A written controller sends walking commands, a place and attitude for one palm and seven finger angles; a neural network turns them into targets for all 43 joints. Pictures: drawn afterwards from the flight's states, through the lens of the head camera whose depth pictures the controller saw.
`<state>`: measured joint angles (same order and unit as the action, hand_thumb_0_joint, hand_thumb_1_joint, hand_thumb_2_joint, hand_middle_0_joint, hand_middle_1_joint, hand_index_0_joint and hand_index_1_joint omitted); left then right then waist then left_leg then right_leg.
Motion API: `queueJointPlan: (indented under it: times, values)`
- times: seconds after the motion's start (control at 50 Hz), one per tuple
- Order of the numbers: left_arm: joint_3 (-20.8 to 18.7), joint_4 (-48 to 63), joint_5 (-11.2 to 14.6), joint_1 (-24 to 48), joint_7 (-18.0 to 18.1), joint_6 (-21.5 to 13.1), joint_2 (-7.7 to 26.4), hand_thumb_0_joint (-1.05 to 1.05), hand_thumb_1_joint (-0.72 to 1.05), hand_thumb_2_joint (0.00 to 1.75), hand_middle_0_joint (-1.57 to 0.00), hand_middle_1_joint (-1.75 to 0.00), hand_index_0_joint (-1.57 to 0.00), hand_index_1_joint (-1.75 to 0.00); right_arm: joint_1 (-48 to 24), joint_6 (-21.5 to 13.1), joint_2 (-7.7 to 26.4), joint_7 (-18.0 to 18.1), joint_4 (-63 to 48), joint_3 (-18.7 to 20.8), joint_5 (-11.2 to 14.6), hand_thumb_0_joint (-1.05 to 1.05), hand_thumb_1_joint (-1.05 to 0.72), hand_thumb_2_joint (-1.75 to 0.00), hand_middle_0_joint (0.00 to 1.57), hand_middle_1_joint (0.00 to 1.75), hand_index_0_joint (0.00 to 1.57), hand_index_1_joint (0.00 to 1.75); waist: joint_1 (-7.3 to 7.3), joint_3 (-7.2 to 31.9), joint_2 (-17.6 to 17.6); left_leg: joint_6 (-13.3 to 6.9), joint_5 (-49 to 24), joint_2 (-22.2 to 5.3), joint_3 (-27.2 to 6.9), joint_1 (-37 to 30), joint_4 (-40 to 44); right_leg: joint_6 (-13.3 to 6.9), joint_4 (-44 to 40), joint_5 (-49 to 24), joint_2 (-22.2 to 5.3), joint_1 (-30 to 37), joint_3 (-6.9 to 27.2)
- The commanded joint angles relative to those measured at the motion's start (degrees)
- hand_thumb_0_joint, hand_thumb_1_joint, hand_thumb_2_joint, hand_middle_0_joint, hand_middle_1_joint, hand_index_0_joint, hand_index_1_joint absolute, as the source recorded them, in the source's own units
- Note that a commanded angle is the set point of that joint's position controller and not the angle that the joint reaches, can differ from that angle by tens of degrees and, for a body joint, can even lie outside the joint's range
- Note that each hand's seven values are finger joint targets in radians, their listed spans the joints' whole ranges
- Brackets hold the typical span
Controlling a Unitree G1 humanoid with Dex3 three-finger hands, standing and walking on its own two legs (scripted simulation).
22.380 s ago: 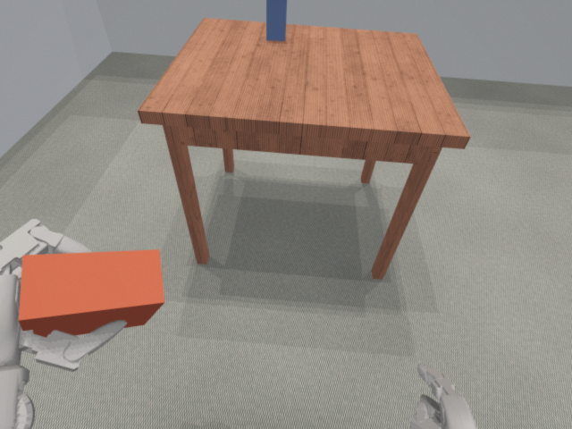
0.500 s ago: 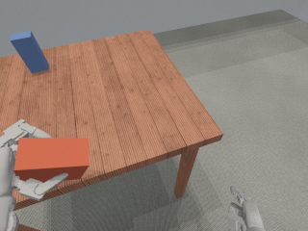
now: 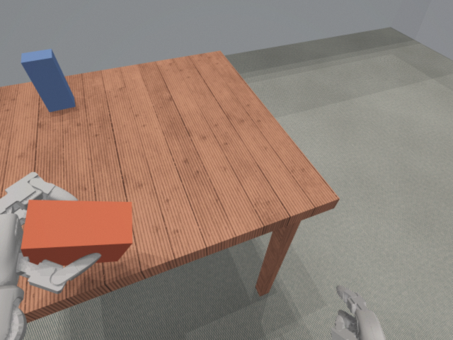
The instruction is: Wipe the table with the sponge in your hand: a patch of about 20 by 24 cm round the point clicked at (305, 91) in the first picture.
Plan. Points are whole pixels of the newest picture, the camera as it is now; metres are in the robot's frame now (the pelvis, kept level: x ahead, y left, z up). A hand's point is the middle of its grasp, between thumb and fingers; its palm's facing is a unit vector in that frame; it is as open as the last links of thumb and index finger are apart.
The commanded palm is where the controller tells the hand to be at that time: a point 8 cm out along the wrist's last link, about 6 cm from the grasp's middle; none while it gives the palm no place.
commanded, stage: come to a stop and stand still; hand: left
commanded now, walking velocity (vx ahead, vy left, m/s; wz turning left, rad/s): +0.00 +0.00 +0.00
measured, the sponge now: (94, 234) +0.23 +0.20 +0.13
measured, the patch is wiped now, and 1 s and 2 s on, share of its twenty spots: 0.00 0.00 0.00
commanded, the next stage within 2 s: look again from close up in 0.54 s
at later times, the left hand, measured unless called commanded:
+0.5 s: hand (11, 228) +0.22 +0.30 +0.15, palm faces +0.35 -0.85 -0.40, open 10.0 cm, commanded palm +0.16 +0.34 +0.17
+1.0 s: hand (36, 245) +0.21 +0.27 +0.14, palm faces +0.28 -0.88 -0.37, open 10.0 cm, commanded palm +0.15 +0.31 +0.17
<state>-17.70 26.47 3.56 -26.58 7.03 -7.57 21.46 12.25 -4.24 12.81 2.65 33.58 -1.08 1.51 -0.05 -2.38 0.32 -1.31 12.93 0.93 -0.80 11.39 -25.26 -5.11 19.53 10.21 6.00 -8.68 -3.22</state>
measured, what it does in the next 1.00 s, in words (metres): stands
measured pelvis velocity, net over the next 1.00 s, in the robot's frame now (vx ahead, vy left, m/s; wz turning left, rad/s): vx -0.01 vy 0.03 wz -0.01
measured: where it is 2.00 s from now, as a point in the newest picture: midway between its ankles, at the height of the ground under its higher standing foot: outside the picture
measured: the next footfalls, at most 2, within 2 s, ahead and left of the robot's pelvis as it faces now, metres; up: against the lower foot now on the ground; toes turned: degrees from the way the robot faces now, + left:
none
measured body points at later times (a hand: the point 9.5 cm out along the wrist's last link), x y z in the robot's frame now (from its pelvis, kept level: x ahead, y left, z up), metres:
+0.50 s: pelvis +0.00 +0.06 +0.00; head +0.03 +0.07 +0.45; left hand +0.20 +0.34 +0.17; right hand +0.19 -0.15 -0.08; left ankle +0.01 +0.10 -0.74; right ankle +0.01 -0.05 -0.74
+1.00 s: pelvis -0.01 +0.03 +0.00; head +0.00 +0.06 +0.45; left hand +0.19 +0.31 +0.16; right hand +0.16 -0.20 -0.07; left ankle +0.01 +0.10 -0.74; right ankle +0.01 -0.05 -0.74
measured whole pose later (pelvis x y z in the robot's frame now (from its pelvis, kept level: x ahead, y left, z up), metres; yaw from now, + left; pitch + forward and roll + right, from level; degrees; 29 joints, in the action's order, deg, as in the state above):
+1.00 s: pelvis -0.01 +0.03 +0.00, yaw +0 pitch +0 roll -1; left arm -17.0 22.9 1.9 -26.1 3.4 -14.0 22.0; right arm 13.8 -8.0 11.9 1.1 33.3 -1.3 0.6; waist -0.5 -0.5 -2.5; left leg -4.0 13.1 3.3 0.7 13.5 -27.0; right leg -2.8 24.6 12.0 3.4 -12.3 -2.2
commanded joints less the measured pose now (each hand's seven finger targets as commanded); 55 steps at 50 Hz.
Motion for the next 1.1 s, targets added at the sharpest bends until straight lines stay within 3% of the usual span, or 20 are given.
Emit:
queueJointPlan:
  times: [0.0, 0.12, 0.4, 0.5, 0.6, 0.62, 0.64, 0.66, 0.68, 0.7, 0.74, 0.8, 0.84, 0.88, 0.9, 0.92, 1.0, 1.02, 1.06, 1.08]
  values:
    - [-9.0, 12.7, 0.8, 1.7, 1.1, -4.4, 11.1, 0.0, 0.1, 1.3, -1.2, -1.6, -1.2, -1.6, -6.8, -3.5, 6.1, 0.4, -9.4, 2.6, 0.3, 0.0, -0.9, -0.9, 0.2, 0.3, 0.2, 0.3, -0.63, 8.3, 3.5, -1.4, -9.9, -6.3, -7.1, -0.4, 4.2, 3.8, -1.8, -9.1, -11.9, 4.9, 9.3]
    - [-7.1, 12.7, 0.9, 1.8, 0.4, -4.7, 9.0, 0.0, 0.1, 1.3, -1.2, -1.6, -1.2, -1.6, -5.7, -3.6, 6.3, 0.6, -9.7, 2.4, -0.2, 0.0, -0.9, -0.9, 0.2, 0.3, 0.2, 0.3, -0.46, 8.0, 3.7, -0.1, -14.5, -7.6, -8.8, -0.2, 7.0, 3.2, -0.1, -9.4, -10.2, 5.2, 6.9]
    - [-7.4, 14.9, 0.1, 5.1, 0.1, -4.6, 9.9, 0.0, 0.1, 1.3, -1.2, -1.6, -1.2, -1.6, -5.3, -4.3, 5.5, 0.6, -9.5, 2.8, -1.0, 0.0, -0.9, -0.9, 0.2, 0.3, 0.2, 0.3, -0.72, 8.4, 7.6, 7.1, -21.7, -8.8, -9.1, -6.2, 10.4, 3.0, 2.8, -0.7, -8.2, 1.3, 3.9]
    - [-8.3, 14.0, 0.5, 2.3, 0.2, -4.4, 9.9, 0.0, 0.1, 1.3, -1.2, -1.6, -1.2, -1.6, -5.3, -4.1, 5.6, 0.5, -9.6, 2.9, -0.6, 0.0, -0.9, -0.9, 0.2, 0.3, 0.2, 0.3, -0.8, 9.7, 4.5, 7.0, -23.1, -8.1, -8.3, -5.9, 8.1, 2.5, 1.1, -4.0, -8.7, 3.0, 3.7]
    - [-8.2, 14.6, 0.9, 2.1, 0.3, -4.4, 9.3, 0.0, 0.1, 1.3, -1.2, -1.6, -1.2, -1.6, -5.7, -3.8, 5.8, 0.5, -9.6, 2.9, -0.1, 0.0, -0.9, -0.9, 0.2, 0.3, 0.2, 0.3, -0.4, 10.2, 4.4, 6.1, -20.7, -7.1, -8.2, -4.6, 6.7, 2.0, 1.0, -8.4, -9.6, 4.2, 4.8]
    - [-40.6, 29.1, -10.5, 65.5, -0.2, -11.6, 54.6, 0.0, 0.1, 1.3, -1.2, -1.6, -1.2, -1.6, 2.5, -7.0, 8.7, -0.2, -9.9, 2.2, -3.0, 0.0, -0.9, -0.9, 0.2, 0.3, 0.2, 0.3, -0.71, 2.5, -2.9, -1.0, -16.4, -7.5, -4.6, 10.0, -1.6, 4.9, 2.2, -5.0, -9.4, -1.0, 4.9]
    - [-20.0, -6.1, -3.9, 31.9, -2.5, -9.6, 20.8, 0.0, 0.1, 1.3, -1.2, -1.6, -1.2, -1.6, -2.8, -7.4, 1.2, -0.7, -6.9, 0.2, -1.5, 0.0, -0.9, -0.9, 0.2, 0.3, 0.2, 0.3, -1.17, 14.4, -4.4, -0.8, -18.1, -4.6, -6.7, -2.1, -0.1, 1.7, 1.6, -1.1, -12.5, -4.7, 5.3]
    - [-17.0, -2.4, -1.7, 16.6, -2.5, -9.7, 17.7, 0.0, 0.1, 1.3, -1.2, -1.6, -1.2, -1.6, -3.5, -7.9, 4.6, -0.4, -8.7, 2.8, -1.8, 0.0, -0.9, -0.9, 0.2, 0.3, 0.2, 0.3, -3.1, 10.9, -3.4, 0.7, -16.5, -4.9, -6.0, -3.2, 1.2, 1.7, -1.2, -8.1, -10.9, -1.0, 11.3]
    - [-11.9, -1.8, -0.2, 13.5, -2.6, -9.3, 11.7, 0.0, 0.1, 1.3, -1.2, -1.6, -1.2, -1.6, -1.8, -8.0, 6.5, -0.9, -8.8, 3.2, -1.2, 0.0, -0.9, -0.9, 0.2, 0.3, 0.2, 0.3, -1.84, 13.7, 1.3, 1.2, -15.6, -4.2, -6.6, -3.3, 2.4, 1.5, 1.3, -8.6, -11.4, 2.9, 11.7]
    - [-6.8, 1.5, 0.5, 10.4, -3.2, -9.8, 5.8, 0.0, 0.1, 1.3, -1.2, -1.6, -1.2, -1.6, -4.0, -8.5, 5.6, -2.0, -8.6, 3.2, -0.1, 0.0, -0.9, -0.9, 0.2, 0.3, 0.2, 0.3, -1.9, 16.1, 10.2, 1.5, -19.6, -4.7, -5.2, -7.6, 2.4, 2.2, 5.4, -7.5, -9.8, 0.5, 9.2]
    - [-5.0, 9.5, 0.0, 7.3, -3.1, -10.6, 6.3, 0.0, 0.1, 1.3, -1.2, -1.6, -1.2, -1.6, -3.6, -7.9, 6.9, -3.5, -8.9, 3.4, -0.9, 0.0, -0.9, -0.9, 0.2, 0.3, 0.2, 0.3, -2.24, 14.5, 12.7, 0.6, -18.8, -7.3, -6.8, -2.5, 3.7, 3.4, 6.5, -3.9, -9.0, 2.1, 6.6]
    - [-3.7, 11.0, -0.3, 3.2, -2.0, -10.0, 5.2, 0.0, 0.1, 1.3, -1.2, -1.6, -1.2, -1.6, -6.0, -8.2, 6.1, -4.2, -9.7, 2.6, -0.1, 0.0, -0.9, -0.9, 0.2, 0.3, 0.2, 0.3, -2.33, 9.8, 3.2, -0.8, -6.9, -6.6, -6.1, 4.0, 5.7, 4.0, 5.3, -2.4, -8.5, 3.7, 6.7]
    - [-7.4, 10.4, -0.6, 4.7, -1.1, -9.9, 9.3, 0.0, 0.1, 1.3, -1.2, -1.6, -1.2, -1.6, -5.2, -7.7, 6.7, -3.2, -10.1, 2.9, -0.5, 0.0, -0.9, -0.9, 0.2, 0.3, 0.2, 0.3, -2.16, 7.6, -3.9, -0.5, -0.2, -5.5, -6.4, 6.9, 5.5, 3.8, 2.4, 0.5, -9.3, 3.3, 7.6]
    - [-11.5, 8.6, -0.2, 7.0, -0.7, -10.2, 12.6, 0.0, 0.1, 1.3, -1.2, -1.6, -1.2, -1.6, -5.5, -7.4, 6.5, -1.8, -10.2, 2.9, -0.7, 0.0, -0.9, -0.9, 0.2, 0.3, 0.2, 0.3, -1.87, 5.4, -7.8, -0.5, 2.5, -4.0, -6.1, 6.6, 4.1, 3.3, -1.4, 5.8, -10.6, -0.4, 10.2]
    - [-15.3, 10.0, -0.3, 9.2, -0.1, -10.3, 16.5, 0.0, 0.1, 1.3, -1.2, -1.6, -1.2, -1.6, -6.4, -6.8, 6.6, -1.3, -9.9, 2.7, -0.6, 0.0, -0.9, -0.9, 0.2, 0.3, 0.2, 0.3, -1.58, 5.1, -5.5, -0.5, 3.0, -3.8, -6.0, 5.2, 3.6, 3.0, -2.1, 7.8, -10.9, -2.7, 10.8]
    - [-13.3, 8.9, 0.1, 10.2, -0.4, -10.5, 13.8, 0.0, 0.1, 1.3, -1.2, -1.6, -1.2, -1.6, -6.2, -6.6, 6.0, -0.9, -10.1, 2.5, -0.8, 0.0, -0.9, -0.9, 0.2, 0.3, 0.2, 0.3, -1.16, 4.9, -3.5, -0.8, 3.5, -3.8, -6.5, 5.7, 3.7, 2.8, -2.3, 9.1, -11.3, -2.6, 10.5]
    - [-11.7, 13.2, -0.1, 14.9, -0.7, -11.5, 13.7, 0.0, 0.1, 1.3, -1.2, -1.6, -1.2, -1.6, -6.8, -7.6, 5.5, -0.5, -9.9, 2.0, -0.6, 0.0, -0.9, -0.9, 0.2, 0.3, 0.2, 0.3, -1.17, 6.2, 8.4, -1.4, 3.7, -4.0, -6.3, 4.0, 4.4, 2.9, -1.3, 5.0, -10.1, -1.2, 11.0]
    - [-9.9, 13.6, -0.2, 14.9, -0.8, -11.9, 11.8, 0.0, 0.1, 1.3, -1.2, -1.6, -1.2, -1.6, -6.1, -7.9, 5.8, -0.5, -9.5, 1.9, -1.0, 0.0, -0.9, -0.9, 0.2, 0.3, 0.2, 0.3, -1.22, 7.5, 10.1, -1.5, 3.1, -4.1, -6.6, 4.5, 4.7, 3.0, -0.5, 3.4, -10.0, 1.1, 10.2]
    - [-7.9, 14.6, -0.4, 13.3, -0.7, -11.9, 10.1, 0.0, 0.1, 1.3, -1.2, -1.6, -1.2, -1.6, -5.2, -8.9, 6.1, -1.0, -9.2, 2.1, -1.1, 0.0, -0.9, -0.9, 0.2, 0.3, 0.2, 0.3, -1.56, 9.3, 8.8, -1.3, -1.8, -3.6, -5.7, 3.2, 3.6, 3.4, 0.2, -2.6, -9.8, 3.4, 10.3]
    - [-38.3, 32.6, -9.7, 69.6, -0.6, -18.6, 55.8, 0.0, 0.1, 1.3, -1.2, -1.6, -1.2, -1.6, 5.3, -11.5, 7.8, -1.7, -6.4, 1.4, -3.8, 0.0, -0.9, -0.9, 0.2, 0.3, 0.2, 0.3, -1.09, -1.2, 4.3, -1.4, -7.1, -3.5, -0.6, 7.6, 0.0, 10.7, -5.8, -9.7, -7.9, -9.0, 10.1]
